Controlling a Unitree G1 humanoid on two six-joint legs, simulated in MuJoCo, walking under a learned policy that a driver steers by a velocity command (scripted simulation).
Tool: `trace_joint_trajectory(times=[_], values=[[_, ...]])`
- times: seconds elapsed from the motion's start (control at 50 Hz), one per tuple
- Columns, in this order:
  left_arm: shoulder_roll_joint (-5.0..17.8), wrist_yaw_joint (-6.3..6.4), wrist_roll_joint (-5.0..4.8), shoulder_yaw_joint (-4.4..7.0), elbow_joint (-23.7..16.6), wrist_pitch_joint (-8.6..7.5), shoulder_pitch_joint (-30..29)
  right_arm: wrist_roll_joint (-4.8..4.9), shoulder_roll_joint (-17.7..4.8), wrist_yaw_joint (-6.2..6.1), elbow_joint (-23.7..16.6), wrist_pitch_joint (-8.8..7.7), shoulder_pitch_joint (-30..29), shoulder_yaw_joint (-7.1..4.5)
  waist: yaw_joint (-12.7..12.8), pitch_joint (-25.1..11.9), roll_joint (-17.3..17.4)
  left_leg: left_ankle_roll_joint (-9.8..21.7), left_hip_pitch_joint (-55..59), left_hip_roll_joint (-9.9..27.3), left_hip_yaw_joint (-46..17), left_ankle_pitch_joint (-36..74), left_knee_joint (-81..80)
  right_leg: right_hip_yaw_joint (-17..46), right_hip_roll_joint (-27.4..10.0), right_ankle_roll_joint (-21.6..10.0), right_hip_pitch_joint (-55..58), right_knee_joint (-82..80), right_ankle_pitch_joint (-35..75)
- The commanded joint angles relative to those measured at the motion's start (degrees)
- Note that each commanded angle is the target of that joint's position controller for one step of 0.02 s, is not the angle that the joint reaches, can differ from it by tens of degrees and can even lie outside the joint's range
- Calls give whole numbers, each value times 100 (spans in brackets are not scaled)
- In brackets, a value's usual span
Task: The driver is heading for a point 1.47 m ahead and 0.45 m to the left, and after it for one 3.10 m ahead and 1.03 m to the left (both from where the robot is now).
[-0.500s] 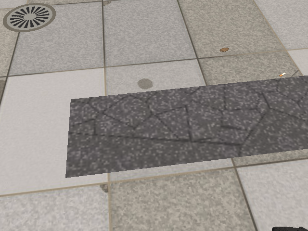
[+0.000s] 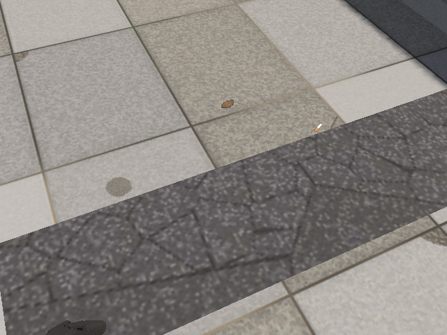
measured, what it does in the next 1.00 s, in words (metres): walks ahead, turning left: right foot, then left foot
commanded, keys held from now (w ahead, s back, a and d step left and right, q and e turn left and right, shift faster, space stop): w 0.18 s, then w+q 0.82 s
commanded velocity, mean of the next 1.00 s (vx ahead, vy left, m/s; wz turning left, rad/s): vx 0.50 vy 0.00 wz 0.32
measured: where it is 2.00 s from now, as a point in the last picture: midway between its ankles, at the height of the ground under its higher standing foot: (106, 190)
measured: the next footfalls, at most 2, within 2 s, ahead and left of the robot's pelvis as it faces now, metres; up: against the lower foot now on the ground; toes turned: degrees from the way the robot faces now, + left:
right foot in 0.10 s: +0.21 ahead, -0.13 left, +0.00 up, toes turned -1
left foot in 0.64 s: +0.50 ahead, +0.12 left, +0.00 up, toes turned +13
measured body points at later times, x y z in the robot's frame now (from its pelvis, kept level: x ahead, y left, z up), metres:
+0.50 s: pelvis +0.26 -0.04 +0.00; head +0.29 -0.04 +0.45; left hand +0.26 +0.24 -0.13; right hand +0.47 -0.26 -0.10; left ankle +0.44 +0.14 -0.69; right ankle +0.17 -0.13 -0.74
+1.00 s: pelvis +0.54 +0.05 +0.00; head +0.57 +0.08 +0.45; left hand +0.65 +0.36 -0.08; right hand +0.71 -0.19 -0.10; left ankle +0.47 +0.11 -0.74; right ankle +0.78 -0.05 -0.69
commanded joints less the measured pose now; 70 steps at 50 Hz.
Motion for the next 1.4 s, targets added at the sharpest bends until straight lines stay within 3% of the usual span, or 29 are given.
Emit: trace_joint_trajectory(times=[0.02,0.06,0.1,0.12,0.14,0.16,0.18,0.2,0.24,0.36,0.52,0.58,0.62,0.64,0.66,0.68,0.7,0.72,0.76,0.84,0.94,1.04,1.1,1.12,1.14,1.16,1.18,1.24,1.4], values=[[305,-61,-41,48,-525,-139,-664,67,-1039,-9,-269,-45,-165,-245,119,145,822,980,7,1450,-986,1270,-541,-240,130,-107,354,-499,-92],[410,-72,-25,105,-485,-170,-450,107,-1106,-13,-189,7,-219,-256,343,72,866,874,132,1486,-921,1872,-163,-404,270,-304,915,-912,-233],[844,-1,49,339,-96,-167,839,91,-942,-35,-150,6,-268,-170,986,-691,666,574,-365,1036,-408,3132,1418,-354,310,-628,2980,-1087,-141],[1357,65,155,467,52,-153,1860,-53,-550,-52,-354,-37,-290,-20,1323,-1542,-190,212,-1881,586,3,1647,3452,1428,-1072,-1182,4836,-1124,-317],[1585,27,99,479,156,-154,2086,-53,-246,-46,-450,-154,38,102,1137,-1936,-1470,56,-3597,-108,-420,-1650,4882,3702,-1922,-1889,5783,-1857,-1200],[1097,27,39,342,145,-154,1951,54,-799,-19,-427,-228,-277,-42,1238,-1461,-902,88,-4269,203,-811,-1502,5492,3489,-1765,-1760,5498,-2007,-1718],[872,25,12,257,95,-158,1563,77,-922,-2,-516,-257,-647,-68,1144,-886,-683,159,-4369,452,-697,-925,5399,2668,-1531,-1536,4840,-2083,-1442],[731,16,61,207,55,-158,1191,21,-827,-23,-495,-244,-815,-55,977,-578,-285,149,-4127,641,-639,-447,5137,2117,-1299,-1395,4171,-2236,-1025],[481,-9,154,138,75,-210,837,-24,-702,-17,-445,-128,-763,-70,656,-237,-330,105,-3608,859,-708,49,4760,1452,-1043,-1264,3282,-2590,-284],[680,79,161,215,454,-361,992,-5,-411,-2,-568,85,-1188,-8,587,85,-87,-44,-3720,674,-940,1399,3587,86,-944,-1086,2896,-2932,1073],[922,177,55,250,882,-230,1568,-1,-262,288,-1141,78,-2482,121,1024,511,26,251,-3697,454,-353,1964,1749,-750,-1160,-782,3910,-2762,1326],[1141,246,29,308,864,-81,1466,-21,-428,395,-1304,100,-2411,57,823,282,-197,493,-3184,117,115,1004,1648,-1006,-1237,-604,4316,-1974,3404],[1304,324,36,348,830,26,1395,-19,-742,381,-1149,141,-1459,-120,255,-315,-347,755,-1798,-331,414,617,1548,-1211,-1120,-436,4197,-507,4975],[1268,359,38,319,763,30,1335,-7,-1093,296,-924,160,-491,-299,-240,-793,-145,1004,-188,-328,81,989,1241,-1298,-897,-232,3305,858,4363],[678,305,205,125,500,-83,1785,-37,-1755,184,-841,171,57,-457,-61,-1530,1126,1828,2242,1137,-2391,1110,1306,-1251,-194,111,878,3088,625],[529,179,187,-1,389,-332,1759,12,-1670,190,-943,128,73,-374,50,-2395,1408,2589,3243,2004,-5094,342,240,-40,713,227,-512,4345,-2919],[963,85,-48,133,237,-496,1090,-56,-1300,176,-926,124,43,-269,-199,-1950,935,2196,2990,1797,-4439,154,30,478,325,101,-1113,4499,-2542],[935,77,-117,101,105,-567,744,-46,-1108,156,-946,101,-286,-220,-70,-1201,596,1956,2127,1575,-3622,457,-16,370,85,13,-1188,4110,-2054],[934,170,104,159,138,-514,715,-75,-814,132,-1097,83,-969,-113,446,-436,168,1695,424,1144,-2600,1552,-230,283,-293,85,-479,3137,-1531],[713,208,202,146,29,-271,779,-80,-911,51,-1149,41,-1038,-136,699,-212,407,1713,-723,819,-2034,2264,-540,125,-289,391,17,2211,-1037],[470,155,167,26,-269,-301,-328,-9,-1060,-70,-996,121,-635,-187,279,-55,631,1262,-1094,378,-1651,1629,-375,30,137,495,527,-4,789],[769,22,56,113,-465,-412,-738,30,-1026,-100,-862,198,-290,-190,175,-39,764,1151,-395,689,-2498,933,208,285,330,338,760,-872,515],[975,29,55,252,-293,-503,42,-2,-902,-117,-941,233,-469,-161,650,-276,948,921,-333,541,-2706,1275,975,152,355,7,1884,-1302,82],[1199,71,155,340,-208,-531,761,-40,-610,-92,-1031,205,-529,-54,1000,-878,695,715,-798,251,-2374,1168,2099,625,-245,-315,3175,-1167,-3],[1670,120,264,450,-130,-502,1543,-9,-261,-93,-1141,166,44,53,980,-1736,-512,273,-2447,-507,-1545,-521,3996,2514,-1568,-1066,5279,-1256,-520],[1597,63,136,460,59,-425,1806,101,-511,-103,-1217,135,344,65,908,-1922,-1705,127,-3777,-419,-1281,-1962,5192,4456,-2245,-1558,5731,-1818,-2084],[1065,78,83,325,-73,-390,1504,116,-1028,-108,-1125,162,-35,-63,1044,-1123,-880,60,-4152,-73,-1377,-1461,5685,3899,-2001,-1322,5090,-2023,-2810],[643,118,161,153,-69,-284,836,-36,-950,-60,-1316,240,-840,-124,805,23,-319,21,-3762,433,-1048,-424,5285,1844,-1258,-891,3263,-2351,-1227],[958,69,78,227,390,-353,1013,-60,-383,53,-1440,211,-1354,80,713,164,-157,-64,-3403,569,-750,967,3201,250,-988,-1083,2927,-2898,532]])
